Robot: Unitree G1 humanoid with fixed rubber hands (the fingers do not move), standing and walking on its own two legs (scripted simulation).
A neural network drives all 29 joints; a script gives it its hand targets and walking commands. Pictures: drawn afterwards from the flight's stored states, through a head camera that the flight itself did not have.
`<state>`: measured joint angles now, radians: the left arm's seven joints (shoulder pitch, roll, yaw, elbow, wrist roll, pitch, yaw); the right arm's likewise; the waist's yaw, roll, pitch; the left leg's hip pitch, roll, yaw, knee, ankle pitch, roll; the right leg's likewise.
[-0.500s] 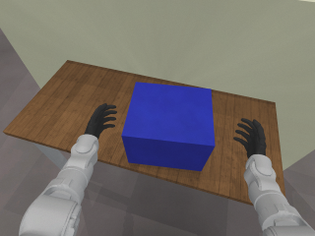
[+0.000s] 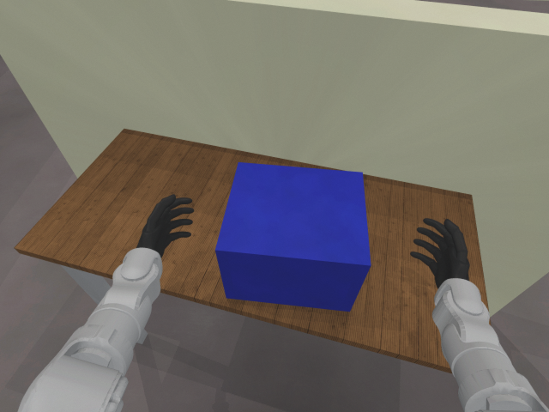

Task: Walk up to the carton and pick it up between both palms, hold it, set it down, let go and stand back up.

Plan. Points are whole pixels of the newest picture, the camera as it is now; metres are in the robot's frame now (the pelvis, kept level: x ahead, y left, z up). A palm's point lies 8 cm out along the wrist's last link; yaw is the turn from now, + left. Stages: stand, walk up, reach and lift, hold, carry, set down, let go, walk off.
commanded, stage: set down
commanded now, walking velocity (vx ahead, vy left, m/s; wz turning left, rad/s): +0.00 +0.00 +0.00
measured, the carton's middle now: (293, 236) +0.43 -0.08 -0.04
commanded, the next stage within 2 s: let go in 1.82 s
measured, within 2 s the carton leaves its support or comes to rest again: neither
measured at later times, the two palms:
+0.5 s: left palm (140, 291) +0.33 +0.17 +0.00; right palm (445, 309) +0.25 -0.28 -0.01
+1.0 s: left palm (130, 333) +0.27 +0.18 -0.01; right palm (449, 344) +0.21 -0.27 -0.02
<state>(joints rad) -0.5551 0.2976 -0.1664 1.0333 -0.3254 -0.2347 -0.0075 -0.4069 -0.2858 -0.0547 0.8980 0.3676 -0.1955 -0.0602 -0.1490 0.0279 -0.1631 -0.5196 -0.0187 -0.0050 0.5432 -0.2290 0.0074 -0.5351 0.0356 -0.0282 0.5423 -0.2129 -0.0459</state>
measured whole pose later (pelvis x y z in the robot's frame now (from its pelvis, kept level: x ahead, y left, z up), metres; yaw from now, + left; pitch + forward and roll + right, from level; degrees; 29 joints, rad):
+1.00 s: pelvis +0.02 +0.00 +0.01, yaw -1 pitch +0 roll +0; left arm -0.01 0.25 -0.14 0.76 -0.22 -0.41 -0.01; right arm 0.02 -0.22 -0.06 0.75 0.28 -0.37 -0.02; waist -0.10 0.01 -0.03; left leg -0.21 -0.02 -0.01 0.46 -0.25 0.01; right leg -0.23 0.04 0.00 0.47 -0.24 -0.04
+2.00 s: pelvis +0.02 +0.01 +0.01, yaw -3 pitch -5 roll +0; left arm 0.12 0.24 -0.09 0.74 -0.12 -0.19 0.04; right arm 0.08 -0.18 -0.10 0.85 0.10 -0.35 0.03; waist -0.03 -0.02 0.03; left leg -0.12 -0.02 0.03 0.47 -0.28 0.02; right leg -0.15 0.05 0.03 0.48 -0.25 -0.03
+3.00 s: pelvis +0.00 +0.01 +0.01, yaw +3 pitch -1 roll -1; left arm 0.38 0.23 0.05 0.86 0.04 0.01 -0.04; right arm 0.23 -0.25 -0.07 0.58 -0.02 -0.07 -0.02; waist 0.03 0.01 -0.08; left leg -0.24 -0.04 -0.06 0.49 -0.22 0.03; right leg -0.22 0.02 -0.07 0.44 -0.20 -0.02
